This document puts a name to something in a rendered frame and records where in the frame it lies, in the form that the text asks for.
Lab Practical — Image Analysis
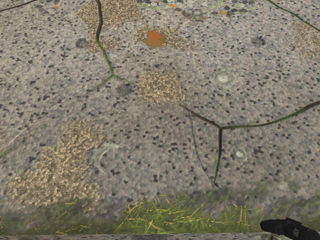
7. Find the right robot hand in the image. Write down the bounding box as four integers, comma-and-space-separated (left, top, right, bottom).
260, 217, 320, 240

